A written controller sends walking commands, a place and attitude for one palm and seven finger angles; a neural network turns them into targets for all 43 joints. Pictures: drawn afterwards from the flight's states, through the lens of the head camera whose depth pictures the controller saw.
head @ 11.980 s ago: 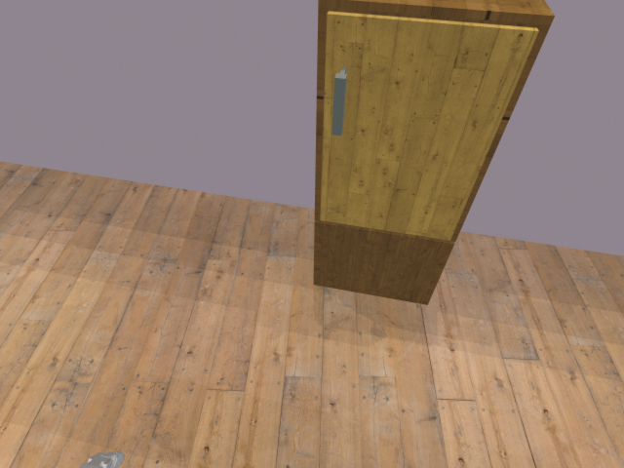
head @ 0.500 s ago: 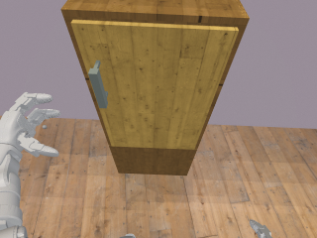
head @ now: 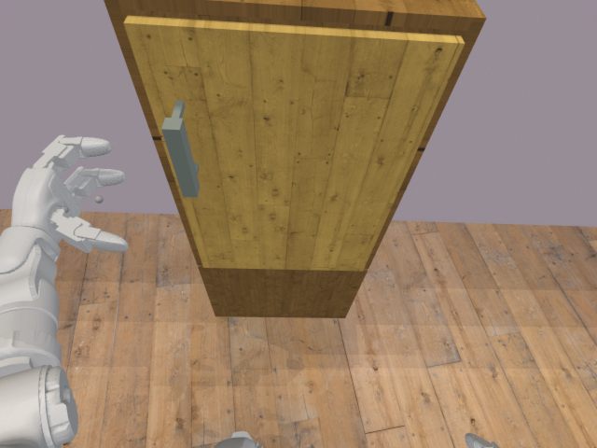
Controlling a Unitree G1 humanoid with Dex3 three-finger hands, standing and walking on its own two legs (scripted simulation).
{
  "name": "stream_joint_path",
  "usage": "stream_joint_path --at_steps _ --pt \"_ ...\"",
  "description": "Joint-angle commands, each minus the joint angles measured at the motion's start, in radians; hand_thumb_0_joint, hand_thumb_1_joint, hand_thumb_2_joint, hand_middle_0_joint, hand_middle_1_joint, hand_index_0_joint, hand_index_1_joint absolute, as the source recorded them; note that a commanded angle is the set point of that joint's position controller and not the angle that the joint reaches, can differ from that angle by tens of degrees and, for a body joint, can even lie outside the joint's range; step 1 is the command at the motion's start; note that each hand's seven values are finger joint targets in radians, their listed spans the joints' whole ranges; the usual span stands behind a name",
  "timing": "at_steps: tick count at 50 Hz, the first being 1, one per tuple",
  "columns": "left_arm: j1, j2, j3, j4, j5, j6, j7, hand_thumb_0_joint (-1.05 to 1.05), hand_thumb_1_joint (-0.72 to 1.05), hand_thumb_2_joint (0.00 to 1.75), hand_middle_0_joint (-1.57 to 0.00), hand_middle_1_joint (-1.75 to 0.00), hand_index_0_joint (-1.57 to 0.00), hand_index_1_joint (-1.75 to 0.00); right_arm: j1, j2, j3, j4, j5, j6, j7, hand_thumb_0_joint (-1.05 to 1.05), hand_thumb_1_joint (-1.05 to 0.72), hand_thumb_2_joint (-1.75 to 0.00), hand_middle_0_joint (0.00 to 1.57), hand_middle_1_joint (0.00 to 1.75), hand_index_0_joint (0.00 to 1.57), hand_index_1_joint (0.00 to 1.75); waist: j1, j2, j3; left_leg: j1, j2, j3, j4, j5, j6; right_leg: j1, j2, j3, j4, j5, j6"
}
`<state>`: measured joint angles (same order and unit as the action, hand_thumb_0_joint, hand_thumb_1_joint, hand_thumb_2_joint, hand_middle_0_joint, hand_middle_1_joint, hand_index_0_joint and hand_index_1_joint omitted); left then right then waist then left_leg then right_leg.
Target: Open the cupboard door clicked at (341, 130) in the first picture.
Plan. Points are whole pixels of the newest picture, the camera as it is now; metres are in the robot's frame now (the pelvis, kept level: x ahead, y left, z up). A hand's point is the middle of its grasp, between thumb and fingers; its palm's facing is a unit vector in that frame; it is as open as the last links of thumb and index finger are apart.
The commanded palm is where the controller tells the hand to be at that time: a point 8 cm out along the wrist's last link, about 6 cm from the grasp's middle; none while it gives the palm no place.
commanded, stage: move the hooked fingers beside the handle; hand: left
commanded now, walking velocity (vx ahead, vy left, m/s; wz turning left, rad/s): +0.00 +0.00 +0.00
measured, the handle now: (185, 151) +0.51 +0.18 +0.08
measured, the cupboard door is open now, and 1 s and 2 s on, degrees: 0 0 0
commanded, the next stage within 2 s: slide the fingers in behind the handle in 1.36 s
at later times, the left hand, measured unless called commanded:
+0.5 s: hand (121, 168) +0.46 +0.25 +0.09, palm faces +0.02 -1.00 +0.00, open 14.0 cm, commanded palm +0.45 +0.30 +0.08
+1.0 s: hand (114, 166) +0.47 +0.26 +0.09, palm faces +0.03 -1.00 +0.00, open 14.0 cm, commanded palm +0.45 +0.30 +0.08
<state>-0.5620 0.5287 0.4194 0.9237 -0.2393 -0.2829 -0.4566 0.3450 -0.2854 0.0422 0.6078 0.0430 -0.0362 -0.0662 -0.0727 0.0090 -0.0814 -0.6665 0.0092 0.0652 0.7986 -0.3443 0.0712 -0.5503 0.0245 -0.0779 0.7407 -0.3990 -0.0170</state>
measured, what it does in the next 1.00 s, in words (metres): stands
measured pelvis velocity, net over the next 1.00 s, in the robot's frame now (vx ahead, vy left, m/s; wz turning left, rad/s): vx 0.00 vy -0.01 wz -0.02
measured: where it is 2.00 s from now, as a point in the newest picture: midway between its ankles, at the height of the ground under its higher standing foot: outside the picture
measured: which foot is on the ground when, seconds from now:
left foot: down 0.00-1.00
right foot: down 0.00-1.00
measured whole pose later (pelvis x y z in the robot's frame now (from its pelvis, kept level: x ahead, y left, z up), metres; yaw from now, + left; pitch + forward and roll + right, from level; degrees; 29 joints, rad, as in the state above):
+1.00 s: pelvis +0.00 -0.01 -0.01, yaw -1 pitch +17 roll -4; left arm -0.77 0.66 0.46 1.13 -0.18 -0.34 -0.45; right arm 0.42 -0.29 0.04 0.62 0.03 0.09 -0.05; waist -0.13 0.01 -0.10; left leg -0.81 0.04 0.05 0.89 -0.38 0.06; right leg -0.68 0.06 -0.08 0.81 -0.42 -0.03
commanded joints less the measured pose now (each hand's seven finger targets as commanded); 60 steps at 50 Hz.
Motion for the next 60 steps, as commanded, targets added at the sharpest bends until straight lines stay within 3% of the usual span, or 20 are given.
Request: stream_joint_path --at_steps 1,4,7,8,11,15,18,21,24,25,27,36,39,41,46,49,52,55,58,60 --pt "-0.412 0.312 0.064 -0.183 -0.015 -0.084 0.012 0.0 -0.5 0.3 -0.3 -1.2 -0.3 -1.2 0.075 -0.181 -0.073 -0.085 -0.003 -0.016 -0.013 0.0 -0.9 -0.9 0.2 0.3 0.2 0.3 -0.003 0.091 -0.337 0.394 0.025 -0.144 -0.078 0.361 -0.041 -0.056 0.023 0.032 -0.063 0.267 -0.015" --pt "-0.444 0.282 0.03 -0.173 0.001 -0.092 0.013 0.0 -0.5 0.3 -0.3 -1.2 -0.3 -1.2 0.082 -0.181 -0.074 -0.084 -0.004 -0.005 -0.007 0.0 -0.9 -0.9 0.2 0.3 0.2 0.3 -0.014 0.145 -0.353 0.435 0.03 -0.156 -0.076 0.368 -0.05 -0.106 0.024 0.03 -0.06 0.242 -0.012" --pt "-0.482 0.301 0.041 -0.144 0.003 -0.097 0.02 0.0 -0.5 0.3 -0.3 -1.2 -0.3 -1.2 0.097 -0.187 -0.076 -0.074 -0.006 0.008 -0.008 0.0 -0.9 -0.9 0.2 0.3 0.2 0.3 -0.022 0.114 -0.369 0.437 0.035 -0.162 -0.068 0.378 -0.05 -0.116 0.029 0.03 -0.055 0.243 -0.011" --pt "-0.49 0.262 0.008 -0.146 0.005 -0.099 0.019 0.0 -0.5 0.3 -0.3 -1.2 -0.3 -1.2 0.096 -0.181 -0.076 -0.075 -0.006 0.01 -0.005 0.0 -0.9 -0.9 0.2 0.3 0.2 0.3 -0.023 0.156 -0.364 0.452 0.037 -0.167 -0.069 0.378 -0.056 -0.14 0.027 0.026 -0.053 0.225 -0.012" --pt "-0.503 0.305 0.045 -0.087 0.005 -0.099 0.031 0.0 -0.5 0.3 -0.3 -1.2 -0.3 -1.2 0.109 -0.191 -0.074 -0.064 -0.009 0.021 -0.006 0.0 -0.9 -0.9 0.2 0.3 0.2 0.3 -0.023 0.094 -0.341 0.404 0.035 -0.168 -0.067 0.334 -0.049 -0.13 0.029 0.025 -0.053 0.212 -0.016" --pt "-0.618 0.295 0.002 -0.043 0.036 -0.108 0.046 0.0 -0.5 0.3 -0.3 -1.2 -0.3 -1.2 0.121 -0.195 -0.072 -0.049 -0.011 0.031 -0.006 0.0 -0.9 -0.9 0.2 0.3 0.2 0.3 -0.053 0.129 -0.325 0.393 0.039 -0.182 -0.069 0.246 -0.051 -0.196 0.026 0.027 -0.046 0.151 -0.012" --pt "-0.646 0.336 0.034 -0.032 0.044 -0.129 0.062 0.0 -0.5 0.3 -0.3 -1.2 -0.3 -1.2 0.137 -0.198 -0.072 -0.041 -0.017 0.037 -0.006 0.0 -0.9 -0.9 0.2 0.3 0.2 0.3 -0.047 0.146 -0.381 0.413 0.039 -0.184 -0.053 0.279 -0.054 -0.189 0.028 0.03 -0.035 0.165 -0.015" --pt "-0.677 0.343 0.036 0.01 0.048 -0.13 0.068 0.0 -0.5 0.3 -0.3 -1.2 -0.3 -1.2 0.152 -0.2 -0.069 -0.033 -0.02 0.043 -0.004 0.0 -0.9 -0.9 0.2 0.3 0.2 0.3 -0.06 0.11 -0.378 0.377 0.036 -0.18 -0.038 0.29 -0.045 -0.181 0.031 0.032 -0.029 0.182 -0.013" --pt "-0.691 0.373 0.044 0.037 0.068 -0.126 0.071 0.0 -0.5 0.3 -0.3 -1.2 -0.3 -1.2 0.162 -0.203 -0.069 -0.034 -0.021 0.054 0.0 0.0 -0.9 -0.9 0.2 0.3 0.2 0.3 -0.057 0.148 -0.387 0.368 0.037 -0.176 -0.031 0.28 -0.047 -0.193 0.03 0.036 -0.025 0.176 -0.011" --pt "-0.694 0.356 0.027 0.061 0.071 -0.119 0.072 0.0 -0.5 0.3 -0.3 -1.2 -0.3 -1.2 0.165 -0.203 -0.067 -0.033 -0.02 0.057 0.001 0.0 -0.9 -0.9 0.2 0.3 0.2 0.3 -0.071 0.126 -0.372 0.354 0.037 -0.171 -0.029 0.264 -0.042 -0.202 0.033 0.038 -0.028 0.171 -0.008" --pt "-0.733 0.396 0.05 0.066 0.074 -0.123 0.074 0.0 -0.5 0.3 -0.3 -1.2 -0.3 -1.2 0.18 -0.209 -0.067 -0.029 -0.022 0.063 -0.002 0.0 -0.9 -0.9 0.2 0.3 0.2 0.3 -0.077 0.113 -0.391 0.34 0.036 -0.166 -0.017 0.277 -0.037 -0.189 0.035 0.042 -0.023 0.188 -0.006" --pt "-0.609 0.485 0.126 0.066 0.068 -0.119 0.034 0.0 -0.5 0.3 -0.3 -1.2 -0.3 -1.2 0.198 -0.206 -0.073 -0.067 -0.02 0.088 0.003 0.0 -0.9 -0.9 0.2 0.3 0.2 0.3 -0.041 0.117 -0.435 0.252 0.024 -0.116 0.014 0.333 -0.023 -0.073 0.043 0.062 -0.007 0.301 -0.004" --pt "-0.631 0.46 0.104 0.029 0.057 -0.123 0.015 0.0 -0.5 0.3 -0.3 -1.2 -0.3 -1.2 0.194 -0.2 -0.072 -0.066 -0.015 0.094 0.004 0.0 -0.9 -0.9 0.2 0.3 0.2 0.3 -0.052 0.154 -0.427 0.275 0.025 -0.11 0.018 0.325 -0.023 -0.102 0.046 0.064 -0.015 0.296 0.0" --pt "-0.619 0.485 0.131 0.04 0.045 -0.122 0.01 0.0 -0.5 0.3 -0.3 -1.2 -0.3 -1.2 0.199 -0.206 -0.078 -0.061 -0.015 0.093 -0.002 0.0 -0.9 -0.9 0.2 0.3 0.2 0.3 -0.056 0.109 -0.412 0.249 0.025 -0.111 0.019 0.319 -0.017 -0.085 0.049 0.065 -0.017 0.301 -0.001" --pt "-0.635 0.433 0.089 -0.029 0.036 -0.133 -0.004 0.0 -0.5 0.3 -0.3 -1.2 -0.3 -1.2 0.193 -0.197 -0.076 -0.057 -0.014 0.096 0.001 0.0 -0.9 -0.9 0.2 0.3 0.2 0.3 -0.055 0.197 -0.451 0.352 0.028 -0.124 0.024 0.39 -0.026 -0.132 0.051 0.053 -0.01 0.311 -0.008" --pt "-0.63 0.357 0.036 -0.015 0.03 -0.118 -0.006 0.0 -0.5 0.3 -0.3 -1.2 -0.3 -1.2 0.18 -0.191 -0.077 -0.05 -0.011 0.1 0.004 0.0 -0.9 -0.9 0.2 0.3 0.2 0.3 -0.069 0.188 -0.412 0.371 0.034 -0.135 0.019 0.373 -0.03 -0.184 0.051 0.043 -0.019 0.278 -0.005" --pt "-0.608 0.381 0.058 0.005 0.031 -0.105 0.006 0.0 -0.5 0.3 -0.3 -1.2 -0.3 -1.2 0.178 -0.197 -0.075 -0.054 -0.01 0.102 0.001 0.0 -0.9 -0.9 0.2 0.3 0.2 0.3 -0.055 0.156 -0.41 0.354 0.032 -0.139 0.014 0.382 -0.03 -0.167 0.048 0.04 -0.012 0.283 -0.008" --pt "-0.639 0.354 0.033 0.007 0.041 -0.103 0.031 0.0 -0.5 0.3 -0.3 -1.2 -0.3 -1.2 0.169 -0.193 -0.074 -0.056 -0.011 0.101 0.003 0.0 -0.9 -0.9 0.2 0.3 0.2 0.3 -0.067 0.143 -0.379 0.344 0.033 -0.145 0.009 0.336 -0.032 -0.188 0.045 0.039 -0.017 0.246 -0.005" --pt "-0.666 0.381 0.057 -0.026 0.048 -0.122 0.056 0.0 -0.5 0.3 -0.3 -1.2 -0.3 -1.2 0.168 -0.193 -0.072 -0.057 -0.016 0.099 0.004 0.0 -0.9 -0.9 0.2 0.3 0.2 0.3 -0.057 0.168 -0.434 0.38 0.035 -0.152 0.019 0.395 -0.039 -0.18 0.044 0.04 0.0 0.275 -0.007" --pt "-0.673 0.337 0.026 -0.031 0.052 -0.126 0.064 0.0 -0.5 0.3 -0.3 -1.2 -0.3 -1.2 0.16 -0.187 -0.072 -0.06 -0.015 0.097 0.008 0.0 -0.9 -0.9 0.2 0.3 0.2 0.3 -0.065 0.164 -0.431 0.393 0.037 -0.154 0.017 0.388 -0.041 -0.189 0.044 0.037 -0.002 0.264 -0.005"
